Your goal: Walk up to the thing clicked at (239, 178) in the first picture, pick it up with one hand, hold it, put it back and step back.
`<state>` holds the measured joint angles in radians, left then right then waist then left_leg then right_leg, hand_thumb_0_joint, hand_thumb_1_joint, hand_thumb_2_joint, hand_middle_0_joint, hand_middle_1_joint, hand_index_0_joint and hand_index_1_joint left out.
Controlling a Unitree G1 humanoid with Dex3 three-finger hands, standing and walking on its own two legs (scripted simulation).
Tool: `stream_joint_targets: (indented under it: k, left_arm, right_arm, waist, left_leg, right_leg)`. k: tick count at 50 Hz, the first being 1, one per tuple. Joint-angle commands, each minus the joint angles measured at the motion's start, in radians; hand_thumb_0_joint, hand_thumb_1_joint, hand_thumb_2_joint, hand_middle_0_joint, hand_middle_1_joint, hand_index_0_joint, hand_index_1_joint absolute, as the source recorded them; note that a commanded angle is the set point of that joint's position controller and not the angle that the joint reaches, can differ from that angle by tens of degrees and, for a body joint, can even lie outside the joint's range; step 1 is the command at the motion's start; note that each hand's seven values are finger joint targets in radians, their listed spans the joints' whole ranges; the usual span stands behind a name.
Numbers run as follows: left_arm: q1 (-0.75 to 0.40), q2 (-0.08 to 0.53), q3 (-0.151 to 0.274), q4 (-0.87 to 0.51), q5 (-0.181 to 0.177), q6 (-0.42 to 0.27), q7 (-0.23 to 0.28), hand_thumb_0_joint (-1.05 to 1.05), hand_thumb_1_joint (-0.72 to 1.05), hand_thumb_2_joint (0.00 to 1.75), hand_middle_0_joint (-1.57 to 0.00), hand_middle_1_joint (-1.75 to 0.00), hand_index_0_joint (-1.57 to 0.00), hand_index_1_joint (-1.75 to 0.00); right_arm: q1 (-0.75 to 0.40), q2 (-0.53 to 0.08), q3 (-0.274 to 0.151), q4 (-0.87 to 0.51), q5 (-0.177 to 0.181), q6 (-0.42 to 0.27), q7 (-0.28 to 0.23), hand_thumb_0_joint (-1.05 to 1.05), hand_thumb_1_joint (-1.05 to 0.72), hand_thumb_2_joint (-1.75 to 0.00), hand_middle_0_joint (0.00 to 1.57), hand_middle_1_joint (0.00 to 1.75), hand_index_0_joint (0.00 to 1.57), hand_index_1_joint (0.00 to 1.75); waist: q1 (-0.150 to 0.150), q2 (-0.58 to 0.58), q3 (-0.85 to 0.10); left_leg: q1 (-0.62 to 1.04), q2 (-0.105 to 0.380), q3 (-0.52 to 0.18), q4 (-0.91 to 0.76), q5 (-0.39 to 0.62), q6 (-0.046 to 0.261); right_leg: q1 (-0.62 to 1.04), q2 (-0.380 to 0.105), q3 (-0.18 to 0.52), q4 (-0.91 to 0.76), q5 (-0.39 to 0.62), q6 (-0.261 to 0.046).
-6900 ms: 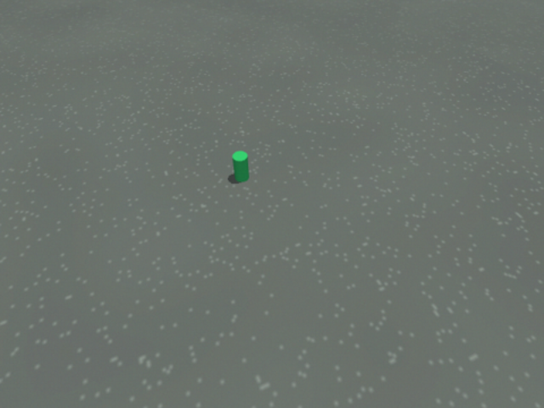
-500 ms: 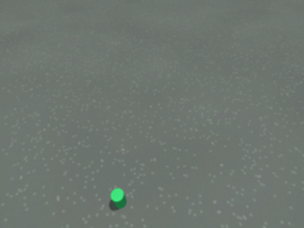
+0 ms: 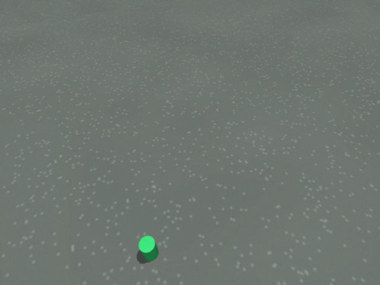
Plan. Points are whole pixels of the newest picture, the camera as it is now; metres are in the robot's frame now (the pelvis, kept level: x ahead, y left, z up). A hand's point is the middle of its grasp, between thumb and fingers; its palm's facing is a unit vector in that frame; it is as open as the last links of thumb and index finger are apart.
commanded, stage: stand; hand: left
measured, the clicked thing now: (149, 248) +0.39 +0.22 -0.71
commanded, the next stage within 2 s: go down in 0.62 s
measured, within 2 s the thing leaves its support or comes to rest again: neither
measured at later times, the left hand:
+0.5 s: hand out of the picture +0.07 +0.25 -0.16, palm faces -0.02 -0.94 -0.34, open 7.4 cm
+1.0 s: hand (88, 284) +0.16 +0.26 -0.17, palm faces +0.06 -0.94 -0.32, open 12.0 cm
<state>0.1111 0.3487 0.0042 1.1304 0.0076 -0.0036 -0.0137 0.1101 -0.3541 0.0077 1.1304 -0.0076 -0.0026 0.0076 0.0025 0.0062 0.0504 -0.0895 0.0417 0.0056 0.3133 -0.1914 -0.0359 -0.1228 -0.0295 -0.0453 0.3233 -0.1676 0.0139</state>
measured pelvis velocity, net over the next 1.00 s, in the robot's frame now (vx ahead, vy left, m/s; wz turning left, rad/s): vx -0.02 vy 0.00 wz -0.01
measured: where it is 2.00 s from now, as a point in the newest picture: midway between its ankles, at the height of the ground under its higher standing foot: outside the picture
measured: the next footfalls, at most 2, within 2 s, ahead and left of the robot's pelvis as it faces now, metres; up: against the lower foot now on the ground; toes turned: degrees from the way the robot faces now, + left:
none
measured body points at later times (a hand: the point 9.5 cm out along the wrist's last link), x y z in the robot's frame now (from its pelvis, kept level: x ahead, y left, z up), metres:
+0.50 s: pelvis +0.00 +0.00 +0.00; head +0.00 +0.00 +0.45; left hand +0.07 +0.30 -0.13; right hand +0.07 -0.30 -0.13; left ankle -0.01 +0.14 -0.75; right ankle +0.01 -0.13 -0.75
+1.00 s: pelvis -0.02 +0.00 -0.02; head +0.04 +0.01 +0.42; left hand +0.15 +0.31 -0.14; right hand +0.08 -0.26 -0.14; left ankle -0.01 +0.14 -0.75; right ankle +0.01 -0.13 -0.75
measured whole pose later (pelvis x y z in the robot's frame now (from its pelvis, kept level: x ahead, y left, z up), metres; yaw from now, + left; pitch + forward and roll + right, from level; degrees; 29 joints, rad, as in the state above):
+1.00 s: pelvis -0.02 +0.00 -0.02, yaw -1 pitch +6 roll +0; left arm -0.05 0.36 0.20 1.03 0.06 0.00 -0.04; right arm 0.21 -0.24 -0.01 0.81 0.02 -0.05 -0.03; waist -0.03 -0.03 0.01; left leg -0.43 0.05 0.01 0.61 -0.30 -0.03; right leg -0.46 -0.03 -0.03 0.61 -0.26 0.01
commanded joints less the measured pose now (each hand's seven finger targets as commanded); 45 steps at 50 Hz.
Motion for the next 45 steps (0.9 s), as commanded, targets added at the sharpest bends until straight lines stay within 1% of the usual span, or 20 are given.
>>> stream_joint_targets:
  k: [1, 3, 7, 14, 16, 19, 20, 26, 30, 35, 36, 37, 38, 39, 40, 41, 42, 43, 44, 45]
  left_arm:
    - [-0.041, 0.213, 0.033, -0.054, 0.002, -0.026, 0.02, 0.0, 0.9, 0.9, -0.2, -0.3, -0.2, -0.3]
    - [-0.049, 0.218, 0.036, -0.055, 0.002, -0.025, 0.021, 0.0, 0.9, 0.9, -0.2, -0.3, -0.2, -0.3]
    - [-0.037, 0.22, 0.037, -0.056, 0.001, -0.025, 0.019, 0.0, 0.9, 0.9, -0.2, -0.3, -0.2, -0.3]
    - [-0.042, 0.218, 0.036, -0.056, 0.002, -0.027, 0.019, 0.0, 0.9, 0.9, -0.2, -0.3, -0.2, -0.3]
    - [-0.039, 0.22, 0.036, -0.058, 0.003, -0.027, 0.019, 0.0, 0.9, 0.9, -0.2, -0.3, -0.2, -0.3]
    - [-0.046, 0.219, 0.036, -0.062, 0.003, -0.029, 0.019, 0.0, 0.9, 0.9, -0.2, -0.3, -0.2, -0.3]
    - [-0.047, 0.221, 0.036, -0.061, 0.001, -0.028, 0.019, 0.0, 0.9, 0.9, -0.2, -0.3, -0.2, -0.3]
    - [-0.031, 0.225, 0.038, -0.061, 0.003, -0.027, 0.019, 0.0, 0.9, 0.9, -0.2, -0.3, -0.2, -0.3]
    - [-0.031, 0.217, 0.037, -0.061, 0.003, -0.024, 0.017, 0.0, 0.9, 0.9, -0.2, -0.3, -0.2, -0.3]
    - [-0.029, 0.223, 0.038, -0.057, 0.004, -0.023, 0.017, 0.0, 0.9, 0.9, -0.2, -0.3, -0.2, -0.3]
    - [-0.031, 0.223, 0.039, -0.059, 0.005, -0.023, 0.018, 0.0, 0.82, 0.82, -0.12, -0.22, -0.12, -0.22]
    - [-0.382, 0.046, 0.04, -0.41, -0.051, -0.117, 0.032, 0.0, 0.74, 0.74, -0.04, -0.14, -0.04, -0.14]
    - [-0.473, 0.104, 0.06, -0.35, -0.046, -0.111, 0.039, 0.0, 0.66, 0.66, -0.01, -0.07, -0.03, -0.06]
    - [-0.292, 0.195, 0.126, -0.165, -0.032, -0.068, 0.049, 0.0, 0.58, 0.58, -0.01, -0.06, -0.02, -0.05]
    - [-0.211, 0.202, 0.146, -0.105, -0.026, -0.053, 0.039, 0.0, 0.5, 0.5, 0.0, -0.09, -0.02, -0.08]
    - [-0.267, 0.236, 0.159, -0.132, -0.006, -0.054, 0.035, 0.0, 0.42, 0.42, 0.0, -0.08, -0.02, -0.07]
    - [-0.315, 0.297, 0.198, -0.175, 0.005, -0.067, 0.033, 0.0, 0.34, 0.34, -0.01, -0.09, -0.02, -0.08]
    - [-0.254, 0.272, 0.202, -0.138, 0.02, -0.057, 0.02, 0.0, 0.26, 0.26, -0.02, -0.08, -0.03, -0.06]
    - [-0.176, 0.263, 0.214, -0.082, 0.04, -0.044, 0.009, 0.0, 0.18, 0.21, -0.03, -0.07, -0.04, -0.06]
    - [-0.129, 0.263, 0.242, -0.073, 0.058, -0.036, -0.002, 0.0, 0.15, 0.2, -0.03, -0.07, -0.04, -0.06]
  right_arm:
    - [-0.039, -0.212, -0.041, -0.06, -0.003, -0.022, -0.017, 0.0, -0.9, -0.9, 0.2, 0.3, 0.2, 0.3]
    - [-0.03, -0.211, -0.042, -0.061, -0.005, -0.02, -0.017, 0.0, -0.9, -0.9, 0.2, 0.3, 0.2, 0.3]
    - [-0.037, -0.211, -0.042, -0.063, -0.005, -0.023, -0.016, 0.0, -0.9, -0.9, 0.2, 0.3, 0.2, 0.3]
    - [-0.029, -0.208, -0.043, -0.064, -0.003, -0.022, -0.013, 0.0, -0.9, -0.9, 0.2, 0.3, 0.2, 0.3]
    - [-0.04, -0.214, -0.048, -0.068, -0.004, -0.022, -0.014, 0.0, -0.9, -0.9, 0.2, 0.3, 0.2, 0.3]
    - [-0.028, -0.211, -0.046, -0.067, -0.006, -0.023, -0.013, 0.0, -0.9, -0.9, 0.2, 0.3, 0.2, 0.3]
    - [-0.026, -0.204, -0.043, -0.065, -0.005, -0.023, -0.013, 0.0, -0.9, -0.9, 0.2, 0.3, 0.2, 0.3]
    - [-0.034, -0.208, -0.045, -0.068, -0.004, -0.023, -0.014, 0.0, -0.9, -0.9, 0.2, 0.3, 0.2, 0.3]
    - [-0.027, -0.212, -0.042, -0.063, -0.005, -0.025, -0.015, 0.0, -0.9, -0.9, 0.2, 0.3, 0.2, 0.3]
    - [-0.025, -0.212, -0.042, -0.062, -0.006, -0.023, -0.015, 0.0, -0.9, -0.9, 0.2, 0.3, 0.2, 0.3]
    - [-0.027, -0.214, -0.044, -0.065, -0.007, -0.023, -0.014, 0.0, -0.95, -0.9, 0.21, 0.29, 0.2, 0.29]
    - [-0.017, -0.042, 0.003, -0.349, 0.063, -0.077, -0.037, 0.0, -0.99, -0.92, 0.2, 0.3, 0.2, 0.3]
    - [0.028, -0.069, -0.004, -0.288, 0.064, -0.076, -0.047, 0.0, -0.97, -0.92, 0.2, 0.3, 0.2, 0.3]
    - [0.062, -0.097, -0.017, -0.267, 0.062, -0.066, -0.053, 0.0, -0.97, -0.92, 0.2, 0.3, 0.2, 0.3]
    - [0.065, -0.1, -0.031, -0.298, 0.064, -0.057, -0.053, 0.0, -0.97, -0.92, 0.2, 0.3, 0.2, 0.3]
    - [0.08, -0.102, -0.046, -0.32, 0.054, -0.06, -0.058, 0.0, -0.98, -0.92, 0.2, 0.3, 0.2, 0.3]
    - [0.096, -0.099, -0.059, -0.33, 0.051, -0.069, -0.066, 0.0, -0.97, -0.92, 0.2, 0.3, 0.2, 0.3]
    - [0.104, -0.089, -0.066, -0.353, 0.045, -0.076, -0.063, 0.0, -0.97, -0.92, 0.2, 0.3, 0.2, 0.3]
    - [0.126, -0.089, -0.073, -0.361, 0.034, -0.078, -0.059, 0.0, -0.95, -0.91, 0.2, 0.3, 0.2, 0.3]
    - [0.129, -0.087, -0.085, -0.376, 0.024, -0.08, -0.051, 0.0, -0.95, -0.91, 0.2, 0.3, 0.2, 0.3]
  waist:
    - [0.001, -0.003, -0.086]
    - [-0.003, -0.012, -0.08]
    - [0.003, 0.0, -0.069]
    - [0.0, -0.007, -0.06]
    - [0.0, -0.003, -0.073]
    - [-0.004, 0.004, -0.08]
    - [-0.003, 0.004, -0.064]
    - [0.002, 0.002, -0.08]
    - [0.003, 0.012, -0.065]
    - [0.002, 0.007, -0.05]
    - [0.002, 0.004, -0.07]
    - [-0.126, 0.02, 0.014]
    - [-0.095, -0.01, -0.037]
    - [-0.068, -0.044, -0.026]
    - [-0.037, -0.069, -0.022]
    - [-0.034, -0.084, -0.089]
    - [-0.021, -0.043, -0.167]
    - [-0.027, -0.032, -0.203]
    - [-0.018, -0.051, -0.23]
    - [0.004, -0.039, -0.252]
  left_leg:
    - [-0.002, 0.1, -0.073, -0.036, 0.193, 0.041]
    - [-0.011, 0.099, -0.071, -0.041, 0.175, 0.042]
    - [-0.015, 0.096, -0.072, -0.051, 0.137, 0.039]
    - [-0.027, 0.095, -0.076, -0.054, 0.127, 0.043]
    - [-0.005, 0.095, -0.075, -0.048, 0.129, 0.043]
    - [-0.022, 0.095, -0.071, -0.047, 0.134, 0.044]
    - [-0.03, 0.094, -0.074, -0.058, 0.134, 0.04]
    - [-0.009, 0.097, -0.074, -0.054, 0.124, 0.043]
    - [-0.024, 0.099, -0.076, -0.061, 0.127, 0.041]
    - [-0.033, 0.094, -0.077, -0.067, 0.082, 0.042]
    - [-0.021, 0.098, -0.075, -0.06, 0.094, 0.046]
    - [-0.145, -0.047, 0.051, 0.023, -0.033, 0.044]
    - [-0.133, -0.052, 0.044, 0.046, -0.043, 0.049]
    - [-0.167, -0.061, 0.046, 0.062, -0.059, 0.052]
    - [-0.203, -0.056, 0.05, 0.093, -0.04, 0.051]
    - [-0.214, -0.058, 0.047, 0.124, -0.018, 0.055]
    - [-0.216, -0.059, 0.045, 0.147, 0.004, 0.052]
    - [-0.238, -0.059, 0.041, 0.17, 0.02, 0.05]
    - [-0.278, -0.062, 0.035, 0.207, 0.029, 0.051]
    - [-0.311, -0.066, 0.036, 0.237, 0.044, 0.049]
  right_leg:
    - [0.044, -0.115, 0.086, -0.034, 0.195, -0.023]
    - [0.046, -0.116, 0.087, -0.034, 0.178, -0.027]
    - [0.035, -0.114, 0.09, -0.041, 0.133, -0.029]
    - [0.037, -0.113, 0.09, -0.05, 0.126, -0.026]
    - [0.026, -0.113, 0.091, -0.05, 0.121, -0.029]
    - [0.052, -0.118, 0.095, -0.046, 0.153, -0.031]
    - [0.045, -0.116, 0.093, -0.043, 0.142, -0.031]
    - [0.043, -0.115, 0.092, -0.043, 0.131, -0.032]
    - [0.037, -0.112, 0.093, -0.04, 0.123, -0.029]
    - [0.023, -0.11, 0.096, -0.046, 0.081, -0.028]
    - [0.033, -0.114, 0.095, -0.04, 0.098, -0.032]
    - [-0.204, 0.019, 0.028, 0.018, 0.013, -0.017]
    - [-0.153, 0.015, 0.014, 0.029, -0.017, -0.012]
    - [-0.15, 0.019, 0.002, 0.031, -0.06, -0.017]
    - [-0.162, 0.021, -0.002, 0.053, -0.063, -0.017]
    - [-0.16, 0.019, 0.002, 0.079, -0.044, -0.016]
    - [-0.139, 0.014, 0.009, 0.109, -0.003, -0.013]
    - [-0.14, 0.009, 0.011, 0.147, 0.033, -0.014]
    - [-0.15, 0.008, 0.011, 0.185, 0.05, -0.014]
    - [-0.15, 0.006, 0.013, 0.217, 0.06, -0.017]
